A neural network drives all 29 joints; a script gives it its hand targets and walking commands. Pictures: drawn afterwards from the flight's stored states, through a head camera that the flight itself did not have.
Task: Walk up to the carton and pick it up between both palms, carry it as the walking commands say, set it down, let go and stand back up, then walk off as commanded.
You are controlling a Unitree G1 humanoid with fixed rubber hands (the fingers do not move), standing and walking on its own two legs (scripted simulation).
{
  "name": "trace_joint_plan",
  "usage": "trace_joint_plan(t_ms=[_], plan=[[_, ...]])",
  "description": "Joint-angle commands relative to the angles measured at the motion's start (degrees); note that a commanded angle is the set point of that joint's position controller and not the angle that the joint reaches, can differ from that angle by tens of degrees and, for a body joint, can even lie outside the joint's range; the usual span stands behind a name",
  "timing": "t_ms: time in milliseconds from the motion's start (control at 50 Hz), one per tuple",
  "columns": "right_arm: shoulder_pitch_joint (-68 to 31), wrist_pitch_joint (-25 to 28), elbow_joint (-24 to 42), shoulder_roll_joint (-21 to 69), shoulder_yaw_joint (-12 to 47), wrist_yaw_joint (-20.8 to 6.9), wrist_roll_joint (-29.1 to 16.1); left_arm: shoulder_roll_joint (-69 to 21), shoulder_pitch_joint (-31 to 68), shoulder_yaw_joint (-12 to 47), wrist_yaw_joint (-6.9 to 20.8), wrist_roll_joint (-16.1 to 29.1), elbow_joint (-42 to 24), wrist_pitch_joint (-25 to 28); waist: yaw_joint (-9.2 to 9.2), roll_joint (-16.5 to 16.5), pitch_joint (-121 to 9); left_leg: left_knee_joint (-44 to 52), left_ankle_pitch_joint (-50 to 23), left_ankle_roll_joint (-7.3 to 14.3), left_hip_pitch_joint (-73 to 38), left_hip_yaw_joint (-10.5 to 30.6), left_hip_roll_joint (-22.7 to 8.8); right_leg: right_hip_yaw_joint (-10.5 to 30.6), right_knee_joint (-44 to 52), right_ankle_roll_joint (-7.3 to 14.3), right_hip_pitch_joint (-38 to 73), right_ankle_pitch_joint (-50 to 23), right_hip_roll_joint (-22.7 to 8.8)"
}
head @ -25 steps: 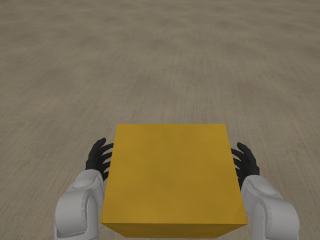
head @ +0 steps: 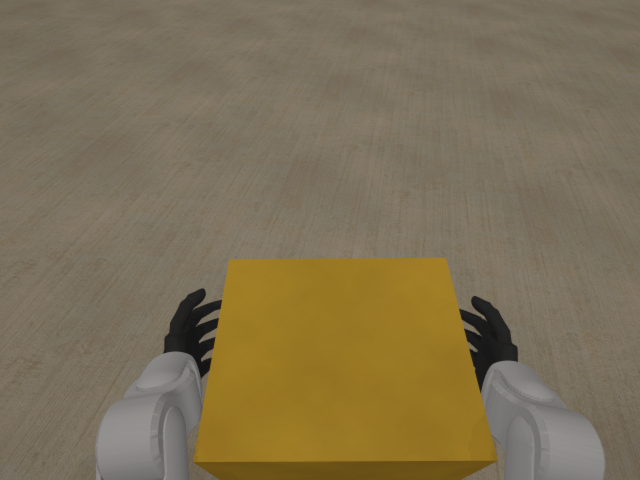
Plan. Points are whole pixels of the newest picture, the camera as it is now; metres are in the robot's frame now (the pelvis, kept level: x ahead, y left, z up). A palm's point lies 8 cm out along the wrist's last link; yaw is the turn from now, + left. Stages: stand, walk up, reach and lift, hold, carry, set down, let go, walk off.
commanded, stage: carry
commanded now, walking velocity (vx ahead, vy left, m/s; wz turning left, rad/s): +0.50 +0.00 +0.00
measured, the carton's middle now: (337, 386) +0.23 +0.01 +0.02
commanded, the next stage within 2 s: none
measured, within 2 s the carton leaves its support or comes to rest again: neither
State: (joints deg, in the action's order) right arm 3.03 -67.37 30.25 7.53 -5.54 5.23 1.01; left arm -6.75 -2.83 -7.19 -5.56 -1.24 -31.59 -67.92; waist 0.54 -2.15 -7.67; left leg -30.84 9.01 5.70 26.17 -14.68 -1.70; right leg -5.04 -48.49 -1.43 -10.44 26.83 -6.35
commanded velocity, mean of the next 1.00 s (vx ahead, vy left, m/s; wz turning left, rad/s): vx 0.50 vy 0.00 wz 0.00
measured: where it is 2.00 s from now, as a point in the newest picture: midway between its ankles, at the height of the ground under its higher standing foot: (325, 238)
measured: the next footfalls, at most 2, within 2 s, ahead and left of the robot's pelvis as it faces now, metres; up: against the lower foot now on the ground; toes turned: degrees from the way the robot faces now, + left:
right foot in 0.44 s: +0.49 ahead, -0.11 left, +0.00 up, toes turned -10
left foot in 0.94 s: +0.80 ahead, +0.12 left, +0.00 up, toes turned +14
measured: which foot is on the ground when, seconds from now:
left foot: down 0.00-0.48, up 0.50-0.92, down 0.94-1.00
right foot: up 0.00-0.42, down 0.44-0.96, up 0.98-1.00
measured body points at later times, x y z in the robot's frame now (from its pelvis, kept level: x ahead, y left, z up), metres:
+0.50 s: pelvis +0.34 -0.02 -0.01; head +0.33 -0.03 +0.44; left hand +0.57 +0.15 +0.08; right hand +0.58 -0.18 +0.07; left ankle +0.10 +0.08 -0.68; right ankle +0.45 -0.10 -0.72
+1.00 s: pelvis +0.68 +0.03 +0.00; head +0.68 +0.04 +0.45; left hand +0.92 +0.20 +0.08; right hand +0.92 -0.13 +0.08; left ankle +0.77 +0.11 -0.72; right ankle +0.48 -0.10 -0.67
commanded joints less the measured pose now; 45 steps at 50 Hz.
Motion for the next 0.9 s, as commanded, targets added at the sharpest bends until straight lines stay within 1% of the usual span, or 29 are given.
trace_joint_plan(t_ms=[0,20,40,60,100,140,180,260,300,340,380,400,420,440,460,480,500,520,540,560,580,620,660,680,740,800,840,860,880], plan=[[-20.04,0.41,6.76,37.49,36.92,-3.63,-12.77,-40.33,21.09,42.98,5.65,14.97,-5.26,-0.38,-1.35,6.8,-12.86,18.11,2.35,7.07,-34.39,34.57,-21.56,5.58,-24.06,1.63,-30.11,-2.96,0.41],[-21.7,0.81,6.99,39.29,38.11,-4.25,-13.41,-41.9,20.58,42.62,5.87,14.37,-4.21,0.24,-0.77,3.05,-10.84,18.9,2.79,4.93,-29.56,29.49,-19.66,6.62,-21.15,1.74,-28.65,-6.39,-1.55],[-21.06,1.1,6.17,39.98,38.63,-4.96,-13.54,-42.66,18.64,42.09,5.94,13.21,-2.55,0.7,-0.44,2.83,-9.85,20.06,3.65,3.14,-26.51,25.34,-17.91,6.37,-17.51,1.63,-26.85,-8.06,-2.69],[-21.08,1.42,5.93,40.7,39.22,-5.51,-14.08,-43.59,18.06,42.08,5.87,12.72,-2.17,1.3,-0.45,4.62,-9.11,21.26,4.03,2.1,-25.54,22.59,-16.87,5.05,-14.33,1.37,-26.11,-9.29,-2.64],[-20.65,1.72,5.51,39.84,39.76,-6.08,-14.6,-43.22,16.84,41.74,5.44,11.44,-1.83,2.1,-0.81,7.43,-7.04,23.78,4.61,1.94,-25.23,19.79,-16.0,3.17,-9.72,0.89,-27.02,-12.51,-2.27],[-20.45,1.75,5.7,38.8,39.86,-6.47,-14.86,-42.79,16.29,41.81,4.96,10.96,-2.15,2.42,-0.99,8.1,-4.78,25.02,1.59,1.47,-25.75,16.23,-14.67,1.35,-4.32,0.37,-28.33,-16.67,-2.07],[-20.12,1.57,6.13,37.71,39.35,-6.71,-14.81,-42.26,16.05,42.06,4.45,10.86,-2.86,2.32,-1.09,8.76,-2.87,25.02,-3.78,0.64,-26.66,12.17,-12.61,-0.72,1.72,0.01,-28.67,-20.63,-1.27],[-18.61,0.99,6.18,35.91,38.11,-6.38,-13.87,-40.74,16.89,42.59,4.24,11.59,-4.72,1.5,-1.58,9.44,0.41,24.09,-12.99,0.93,-29.88,7.92,-10.74,-4.21,11.28,0.19,-28.59,-24.66,0.64],[-18.46,0.66,6.43,35.34,37.87,-5.92,-13.42,-39.85,17.97,42.71,4.4,12.19,-5.64,1.03,-1.85,9.6,1.89,23.59,-14.94,1.35,-31.21,7.12,-10.87,-5.18,14.44,0.68,-28.04,-25.56,1.31],[-18.84,0.27,7.01,35.15,38.04,-5.49,-13.24,-38.98,18.67,42.5,4.63,12.58,-6.39,0.61,-1.9,10.08,2.73,22.37,-17.47,0.92,-32.26,6.35,-11.55,-5.71,16.59,1.37,-26.37,-25.73,1.84],[-19.35,-0.21,7.93,35.14,38.54,-5.16,-13.14,-38.0,18.45,41.81,4.79,12.73,-6.79,0.28,-1.47,10.52,1.37,16.58,-28.49,-0.57,-31.92,3.58,-11.34,-7.51,18.1,2.41,-19.49,-24.2,3.98],[-19.53,-0.45,8.5,34.92,38.78,-5.0,-13.02,-37.43,17.3,41.26,4.86,12.76,-6.48,0.05,-0.56,9.75,-1.31,9.06,-32.77,-1.63,-30.79,1.41,-10.4,-9.3,19.6,2.6,-11.89,-24.33,5.72],[-19.29,-0.73,8.92,34.46,38.9,-4.84,-12.82,-36.9,15.74,40.61,4.89,12.78,-5.83,-0.16,0.54,7.02,-5.65,-1.47,-32.33,-2.78,-27.15,-0.23,-8.29,-11.0,20.94,3.16,-0.71,-21.6,7.81],[-19.29,-1.0,8.84,33.43,38.68,-4.59,-12.57,-36.32,15.4,40.56,5.06,12.98,-6.04,-0.2,2.02,0.89,-11.44,-15.22,-22.12,-4.63,-14.41,2.07,-7.17,0.73,20.38,6.24,14.47,-14.43,-0.38],[-19.72,-1.04,9.71,32.82,38.85,-4.62,-13.01,-36.48,14.84,39.8,5.04,12.92,-4.64,-0.04,1.71,-13.34,-17.36,-34.57,-2.33,-6.98,0.07,3.39,-0.2,29.01,29.42,13.49,24.16,-6.48,-15.22],[-21.51,-0.44,9.66,34.92,38.94,-5.06,-13.32,-38.92,16.19,40.2,5.45,13.89,-3.49,0.43,0.68,-14.45,-14.2,-43.05,17.05,-5.99,8.63,10.54,2.76,36.45,35.89,14.85,21.74,-16.6,-17.71],[-19.85,-0.15,7.48,37.86,39.44,-5.4,-13.09,-40.63,17.36,40.75,5.91,14.32,-4.07,0.85,0.7,-8.81,-13.85,-46.25,14.84,-5.38,9.76,14.47,-1.4,29.06,33.82,14.29,19.33,-23.7,-17.04],[-19.76,0.41,7.61,40.36,40.28,-5.8,-13.28,-42.92,18.38,41.78,6.37,14.57,-5.6,1.42,0.89,-3.25,-13.19,-43.81,11.66,-5.55,8.91,15.36,-3.76,22.46,32.83,13.3,16.36,-27.48,-15.53],[-19.4,1.01,7.11,41.68,40.31,-6.19,-13.39,-44.36,18.82,42.45,6.86,15.07,-6.13,2.02,0.97,-1.0,-12.29,-39.38,10.21,-6.08,7.79,15.19,-5.18,17.66,33.22,11.66,13.56,-26.41,-13.87],[-19.38,1.73,7.09,42.82,40.86,-6.3,-13.27,-45.35,19.28,43.14,7.44,15.68,-6.34,2.55,0.88,-0.94,-11.77,-35.58,9.31,-6.64,6.11,14.04,-5.58,13.8,33.79,10.2,11.2,-25.77,-12.27],[-18.36,2.26,6.63,42.86,40.72,-6.13,-12.53,-45.32,18.82,43.69,7.85,15.96,-5.92,2.8,0.88,-1.57,-10.85,-31.57,8.33,-6.99,5.29,12.63,-5.31,10.6,34.86,9.36,9.94,-24.65,-11.19],[-17.03,2.68,5.73,41.88,40.37,-5.7,-11.24,-43.55,17.24,43.99,8.24,15.79,-4.88,3.06,1.1,-3.45,-7.33,-23.94,7.21,-7.35,6.76,10.64,-5.04,8.09,38.37,9.37,8.41,-21.76,-11.22],[-16.91,2.77,6.19,41.19,40.78,-5.46,-11.09,-41.81,16.73,43.96,8.4,15.67,-5.35,3.26,1.27,-5.09,-4.9,-17.98,3.86,-7.71,9.25,9.06,-4.97,6.21,41.16,9.77,9.14,-19.98,-11.01],[-17.04,2.7,6.71,40.78,40.89,-5.3,-11.14,-40.94,16.59,43.78,8.38,15.61,-5.75,3.27,1.27,-5.39,-4.04,-15.13,1.52,-7.7,9.53,8.41,-4.95,4.35,41.51,9.42,9.32,-20.22,-10.24],[-17.63,2.03,8.08,39.16,40.79,-4.74,-11.24,-38.45,16.68,42.9,7.99,15.4,-6.81,2.88,1.16,-5.75,-1.41,-7.85,-4.47,-7.13,8.59,6.2,-4.13,-0.64,40.8,8.5,9.04,-24.05,-8.06],[-17.96,0.76,8.74,37.55,40.48,-4.26,-11.35,-36.38,16.75,41.82,7.33,14.88,-7.26,1.79,1.17,-5.85,1.11,-2.71,-8.0,-6.4,4.98,3.32,-2.54,-3.37,39.9,8.17,8.08,-27.54,-7.59],[-18.34,-0.12,8.85,36.73,40.03,-4.04,-11.48,-35.35,16.83,41.37,6.87,14.55,-7.56,0.93,1.18,-6.17,2.15,0.0,-7.92,-5.8,2.08,2.24,-1.85,-3.96,38.72,7.62,8.72,-29.82,-8.13],[-18.4,-0.51,8.7,36.41,39.75,-3.95,-11.55,-34.91,16.89,41.29,6.65,14.41,-7.76,0.53,1.03,-6.16,1.97,1.52,-7.2,-5.51,-0.52,1.4,-1.18,-4.7,36.68,7.05,9.25,-32.94,-8.15],[-18.07,-0.84,8.33,36.25,39.44,-3.88,-11.65,-34.49,17.05,41.34,6.44,14.3,-8.0,0.13,0.4,-5.23,0.68,4.78,-7.14,-5.28,-5.93,-0.59,0.05,-6.86,31.83,6.02,9.16,-37.39,-7.29]])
